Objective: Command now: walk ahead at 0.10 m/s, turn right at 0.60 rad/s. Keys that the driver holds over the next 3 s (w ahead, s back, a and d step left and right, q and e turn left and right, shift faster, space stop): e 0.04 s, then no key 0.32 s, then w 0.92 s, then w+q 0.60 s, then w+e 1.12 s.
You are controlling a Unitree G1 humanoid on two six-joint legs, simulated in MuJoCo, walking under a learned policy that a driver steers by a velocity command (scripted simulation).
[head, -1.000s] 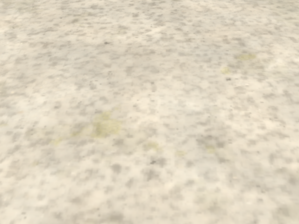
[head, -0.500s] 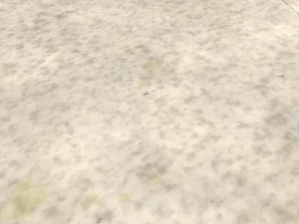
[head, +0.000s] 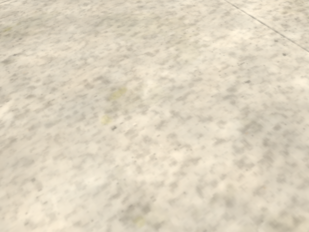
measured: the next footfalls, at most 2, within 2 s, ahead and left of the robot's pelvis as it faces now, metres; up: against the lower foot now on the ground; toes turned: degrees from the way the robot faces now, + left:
left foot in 0.18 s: +0.07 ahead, +0.13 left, +0.00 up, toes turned -9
right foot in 0.58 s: +0.04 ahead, -0.06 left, +0.00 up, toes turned -7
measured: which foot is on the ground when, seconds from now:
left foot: up 0.00-0.16, down 0.18-0.58, up 0.60-0.96, down 0.98-1.00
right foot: down 0.00-0.20, up 0.22-0.56, down 0.58-1.00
